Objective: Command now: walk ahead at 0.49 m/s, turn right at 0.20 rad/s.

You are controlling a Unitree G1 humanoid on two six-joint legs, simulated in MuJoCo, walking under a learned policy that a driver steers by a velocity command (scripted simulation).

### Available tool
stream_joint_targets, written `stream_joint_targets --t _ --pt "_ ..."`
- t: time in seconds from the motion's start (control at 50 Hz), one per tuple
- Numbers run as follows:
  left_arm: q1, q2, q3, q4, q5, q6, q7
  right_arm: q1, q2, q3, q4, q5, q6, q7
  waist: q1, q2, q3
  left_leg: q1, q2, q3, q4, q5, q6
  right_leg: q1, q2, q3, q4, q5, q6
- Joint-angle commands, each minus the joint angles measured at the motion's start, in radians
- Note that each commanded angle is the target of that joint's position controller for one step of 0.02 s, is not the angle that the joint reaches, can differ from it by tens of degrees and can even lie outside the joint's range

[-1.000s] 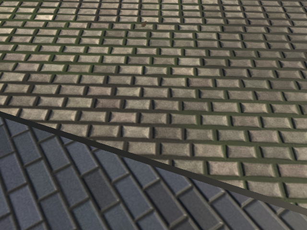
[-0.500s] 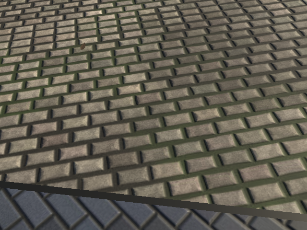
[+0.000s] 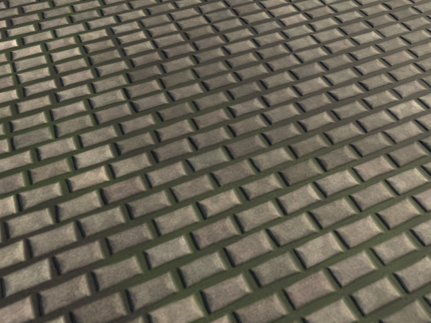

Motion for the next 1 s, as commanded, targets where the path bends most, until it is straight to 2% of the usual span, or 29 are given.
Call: stream_joint_targets --t 0.02,0.08,0.12,0.18,0.24,0.3,0.32,0.34,0.36,0.38,0.4,0.42,0.44,0.46,0.48,0.5,0.52,0.56,0.62,0.68,0.78,0.86,0.88,0.9,0.92,0.94,0.96,0.98,1.0 --pt "0.030 0.046 0.013 -0.068 0.005 -0.011 -0.001 0.031 -0.067 -0.008 -0.026 -0.002 -0.011 0.004 0.019 0.094 -0.051 0.170 0.274 -0.316 -0.249 0.047 0.196 -0.185 -0.114 0.011 -0.048 0.056 0.001" --pt "-0.065 0.030 0.001 -0.113 0.018 -0.008 0.000 0.077 -0.121 -0.019 -0.002 0.008 -0.009 -0.004 0.004 0.082 -0.011 0.141 0.285 -0.249 -0.294 0.118 0.215 -0.242 -0.140 -0.024 -0.208 0.129 0.027" --pt "-0.140 0.026 -0.006 -0.137 0.021 -0.012 -0.004 0.101 -0.138 -0.022 0.005 0.013 0.000 -0.011 -0.016 0.077 -0.004 0.145 0.268 -0.199 -0.301 0.129 0.197 -0.243 -0.137 -0.041 -0.344 0.243 0.035" --pt "-0.242 0.027 -0.011 -0.163 0.013 -0.018 -0.013 0.145 -0.153 -0.020 0.022 0.024 0.012 -0.014 -0.049 0.090 0.011 0.141 0.236 -0.129 -0.285 0.142 0.161 -0.178 -0.100 -0.081 -0.523 0.373 0.042" --pt "-0.328 0.041 -0.011 -0.197 0.002 -0.020 -0.026 0.204 -0.161 -0.018 0.047 0.030 0.023 -0.013 -0.077 0.102 0.027 0.202 0.269 -0.138 -0.255 0.108 0.149 -0.159 -0.080 -0.090 -0.609 0.381 0.036" --pt "-0.346 0.071 -0.002 -0.222 0.000 -0.028 -0.040 0.208 -0.176 -0.021 0.058 0.032 0.040 -0.017 -0.054 0.113 0.030 0.286 0.314 -0.159 -0.194 0.139 0.125 -0.128 -0.062 -0.093 -0.676 0.289 -0.001" --pt "-0.302 0.088 0.007 -0.214 0.002 -0.031 -0.041 0.192 -0.185 -0.023 0.056 0.031 0.046 -0.018 -0.019 0.117 0.008 0.293 0.311 -0.148 -0.137 0.231 0.111 -0.053 -0.043 -0.110 -0.702 0.269 -0.017" --pt "-0.197 0.119 0.026 -0.183 0.007 -0.031 -0.038 0.180 -0.179 -0.019 0.052 0.028 0.051 -0.020 0.038 0.107 -0.053 0.281 0.272 -0.111 -0.009 0.379 0.089 0.093 -0.014 -0.133 -0.726 0.260 -0.039" --pt "-0.014 0.178 0.052 -0.135 0.010 -0.032 -0.030 0.171 -0.147 -0.006 0.038 0.016 0.052 -0.022 0.114 0.073 -0.169 0.173 0.217 -0.061 0.220 0.385 0.055 0.347 -0.065 -0.079 -0.712 0.275 -0.081" --pt "0.138 0.292 0.079 -0.114 0.031 -0.024 -0.023 0.238 -0.054 0.026 0.003 0.001 0.036 -0.020 0.125 -0.143 -0.327 -0.186 0.089 0.017 0.623 0.046 -0.011 0.734 -0.325 0.298 -0.730 0.239 -0.208" --pt "0.176 0.258 0.070 -0.098 0.018 -0.019 -0.030 0.280 -0.033 0.035 0.016 0.018 0.013 -0.016 0.113 -0.270 -0.412 -0.396 0.021 -0.087 0.831 -0.434 -0.021 0.827 -0.421 0.638 -0.888 0.100 -0.295" --pt "0.108 0.183 0.047 -0.107 0.012 -0.021 -0.032 0.209 -0.144 0.006 0.004 0.043 0.000 -0.011 0.105 -0.167 -0.268 -0.491 0.088 -0.133 0.914 -0.394 -0.002 0.712 -0.388 0.547 -0.908 0.050 -0.247" --pt "0.027 0.144 0.034 -0.125 0.011 -0.020 -0.033 0.131 -0.154 0.002 -0.017 0.047 -0.003 -0.011 0.080 -0.105 -0.171 -0.489 0.138 -0.110 0.893 -0.296 0.010 0.573 -0.345 0.396 -0.921 0.103 -0.208" --pt "-0.043 0.117 0.024 -0.133 0.016 -0.020 -0.038 0.094 -0.137 0.001 -0.022 0.033 0.003 -0.015 0.049 -0.033 -0.103 -0.447 0.173 -0.095 0.833 -0.219 0.004 0.438 -0.297 0.293 -0.958 0.182 -0.189" --pt "-0.084 0.093 0.017 -0.138 0.022 -0.024 -0.042 0.094 -0.124 -0.005 -0.021 0.018 0.016 -0.019 0.016 -0.026 -0.069 -0.393 0.201 -0.101 0.776 -0.163 0.001 0.346 -0.259 0.223 -0.997 0.230 -0.172" --pt "-0.098 0.097 0.019 -0.133 0.026 -0.028 -0.045 0.115 -0.101 -0.002 -0.018 0.016 0.029 -0.018 -0.008 -0.056 -0.060 -0.337 0.212 -0.101 0.749 -0.136 -0.009 0.284 -0.246 0.187 -1.028 0.269 -0.178" --pt "-0.096 0.101 0.022 -0.125 0.023 -0.035 -0.047 0.129 -0.082 0.000 -0.014 0.015 0.039 -0.018 -0.020 -0.050 -0.056 -0.318 0.212 -0.094 0.727 -0.120 -0.019 0.259 -0.237 0.151 -1.045 0.326 -0.187" --pt "-0.068 0.114 0.027 -0.099 0.025 -0.043 -0.042 0.094 -0.082 -0.004 -0.026 0.012 0.052 -0.024 -0.025 -0.021 -0.035 -0.348 0.212 -0.090 0.667 -0.050 -0.031 0.245 -0.218 0.087 -1.070 0.391 -0.190" --pt "-0.006 0.128 0.030 -0.062 0.019 -0.036 -0.026 -0.014 -0.070 -0.004 -0.064 0.003 0.050 -0.022 0.001 -0.011 -0.007 -0.413 0.207 -0.084 0.493 0.101 -0.043 0.285 -0.206 0.029 -1.080 0.465 -0.174" --pt "0.036 0.142 0.029 -0.037 0.015 -0.028 -0.015 -0.125 -0.049 0.004 -0.094 0.008 0.042 -0.012 0.037 -0.019 0.014 -0.378 0.179 -0.056 0.309 0.237 -0.035 0.296 -0.183 -0.020 -1.092 0.425 -0.145" --pt "0.133 0.155 0.030 0.024 0.007 -0.010 -0.008 -0.276 -0.051 0.011 -0.154 0.020 0.031 0.012 0.087 -0.017 0.060 -0.413 0.148 -0.040 0.163 0.212 -0.014 0.445 -0.233 -0.011 -1.053 0.403 -0.139" --pt "0.126 0.174 0.038 0.042 0.004 0.010 0.001 -0.274 -0.076 0.005 -0.176 0.021 0.018 0.033 0.052 -0.043 0.038 -0.332 0.113 -0.017 0.105 0.073 0.030 0.532 -0.268 -0.006 -0.954 0.580 -0.112" --pt "0.108 0.185 0.040 0.039 0.006 0.014 0.002 -0.218 -0.096 -0.005 -0.164 0.020 0.016 0.032 0.017 -0.061 -0.003 -0.227 0.080 0.012 0.099 0.045 0.046 0.530 -0.257 -0.018 -0.888 0.748 -0.101" --pt "0.088 0.180 0.037 0.035 0.008 0.020 0.003 -0.088 -0.129 -0.026 -0.126 0.018 0.016 0.026 -0.054 -0.059 -0.082 -0.041 0.044 0.042 0.077 0.063 0.072 0.500 -0.216 -0.052 -0.742 0.898 -0.080" --pt "0.077 0.157 0.025 0.019 0.017 0.020 0.004 0.100 -0.186 -0.049 -0.077 0.012 0.018 0.015 -0.129 -0.033 -0.210 0.261 0.117 -0.034 0.118 0.114 0.121 0.341 -0.168 -0.086 -0.511 0.812 -0.047" --pt "0.190 0.050 -0.009 0.002 0.020 0.001 -0.007 0.241 -0.286 -0.075 -0.054 -0.009 0.025 0.007 -0.116 0.180 -0.383 0.703 0.390 -0.470 0.100 -0.002 0.279 -0.087 -0.017 -0.135 -0.092 0.393 0.031" --pt "0.196 0.048 -0.014 0.023 0.012 -0.025 -0.013 0.260 -0.226 -0.057 -0.042 0.006 0.032 0.007 -0.118 0.268 -0.466 0.770 0.472 -0.769 -0.062 -0.095 0.322 -0.249 0.054 0.005 0.084 -0.213 0.033" --pt "0.101 0.151 0.016 -0.005 -0.017 -0.040 -0.019 0.185 -0.173 -0.038 -0.050 0.016 0.034 0.005 -0.113 0.205 -0.301 0.644 0.434 -0.642 -0.089 -0.157 0.261 -0.347 -0.013 0.037 0.156 -0.181 0.016" --pt "0.022 0.158 0.017 -0.030 -0.024 -0.045 -0.016 0.100 -0.144 -0.029 -0.068 0.017 0.036 0.002 -0.083 0.138 -0.183 0.477 0.398 -0.497 -0.114 -0.118 0.224 -0.349 -0.069 -0.002 0.119 -0.086 0.007"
